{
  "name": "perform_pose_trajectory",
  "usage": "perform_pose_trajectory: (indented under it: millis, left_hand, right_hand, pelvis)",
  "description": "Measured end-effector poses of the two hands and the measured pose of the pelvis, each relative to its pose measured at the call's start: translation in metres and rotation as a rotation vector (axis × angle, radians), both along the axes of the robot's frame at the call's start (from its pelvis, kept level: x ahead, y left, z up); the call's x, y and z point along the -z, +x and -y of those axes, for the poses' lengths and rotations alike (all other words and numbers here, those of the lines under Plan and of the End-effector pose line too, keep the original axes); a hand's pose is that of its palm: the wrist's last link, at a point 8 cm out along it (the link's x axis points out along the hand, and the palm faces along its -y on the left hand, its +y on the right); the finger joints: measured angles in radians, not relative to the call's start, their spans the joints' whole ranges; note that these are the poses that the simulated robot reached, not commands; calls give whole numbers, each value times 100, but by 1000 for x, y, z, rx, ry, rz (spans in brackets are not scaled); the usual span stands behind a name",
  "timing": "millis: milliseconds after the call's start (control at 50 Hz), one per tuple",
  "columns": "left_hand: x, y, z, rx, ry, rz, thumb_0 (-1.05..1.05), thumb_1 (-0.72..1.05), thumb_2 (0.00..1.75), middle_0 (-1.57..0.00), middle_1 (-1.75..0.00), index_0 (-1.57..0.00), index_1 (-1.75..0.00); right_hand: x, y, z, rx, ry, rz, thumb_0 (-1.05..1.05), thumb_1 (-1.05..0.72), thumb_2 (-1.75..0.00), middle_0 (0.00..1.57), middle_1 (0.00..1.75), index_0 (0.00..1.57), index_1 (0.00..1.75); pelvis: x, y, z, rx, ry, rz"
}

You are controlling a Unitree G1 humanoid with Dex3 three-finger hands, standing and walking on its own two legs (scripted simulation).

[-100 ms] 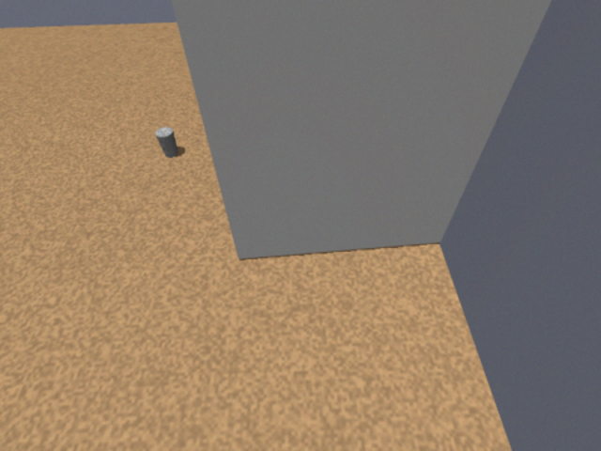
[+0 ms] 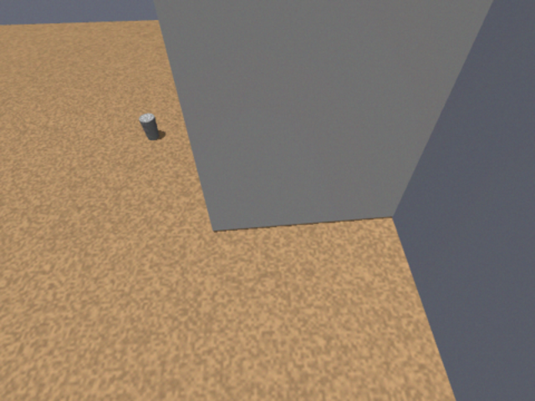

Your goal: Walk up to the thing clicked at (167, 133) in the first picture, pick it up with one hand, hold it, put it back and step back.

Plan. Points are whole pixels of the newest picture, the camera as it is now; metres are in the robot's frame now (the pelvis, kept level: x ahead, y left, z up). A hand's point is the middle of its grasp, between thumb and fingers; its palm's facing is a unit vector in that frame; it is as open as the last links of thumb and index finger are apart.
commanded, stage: stand
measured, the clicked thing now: (150, 127) +1.63 +0.71 -0.71
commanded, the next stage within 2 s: walk up in 1.02 s
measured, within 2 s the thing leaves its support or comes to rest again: neither
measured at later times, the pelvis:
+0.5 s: pelvis +0.01 +0.00 +0.00, yaw +0 degrees
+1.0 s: pelvis +0.00 +0.01 +0.00, yaw +0 degrees
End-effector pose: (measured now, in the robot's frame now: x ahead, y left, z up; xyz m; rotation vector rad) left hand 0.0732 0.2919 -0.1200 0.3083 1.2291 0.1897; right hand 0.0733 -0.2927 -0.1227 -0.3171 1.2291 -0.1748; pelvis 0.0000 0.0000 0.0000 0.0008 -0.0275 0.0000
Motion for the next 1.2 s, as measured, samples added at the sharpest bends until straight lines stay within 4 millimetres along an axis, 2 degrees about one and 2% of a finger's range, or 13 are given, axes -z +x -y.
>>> perform_pose_trajectory:
  millis: [280, 700, 1040, 1120, 1200]
  left_hand:
    - [-2, 6, -2, -3, 4, 9, 1, 91, 90, -20, -30, -21, -30]
    - [1, 1, -6, -3, -1, -5, 1, 91, 90, -20, -30, -21, -30]
    - [-1, -2, -12, -14, 3, -2, 1, 91, 90, -20, -30, -21, -30]
    - [-4, 3, -18, -82, 16, 70, 1, 91, 90, -21, -30, -21, -30]
    - [-16, 0, -14, -127, 45, 147, 1, 91, 90, -20, -30, -21, -30]
  right_hand:
    - [-2, 12, -1, 2, -3, 20, 1, -90, -90, 20, 30, 20, 30]
    - [-3, 0, -2, 16, -8, -6, 1, -90, -90, 20, 30, 20, 30]
    - [-3, 2, -6, 7, -1, 9, 1, -90, -90, 20, 30, 20, 30]
    - [-2, -1, 3, -50, -17, -13, 1, -90, -90, 20, 30, 20, 30]
    - [-1, 1, 26, -131, -63, -55, 1, -90, -90, 21, 30, 20, 30]
  pelvis:
    - [-1, 5, -2, 1, 0, 4]
    - [-1, 5, -5, 3, -2, 4]
    - [0, 3, -7, -9, 2, 4]
    - [4, -6, 3, -102, 15, -11]
    - [7, -14, 20, -188, 14, -33]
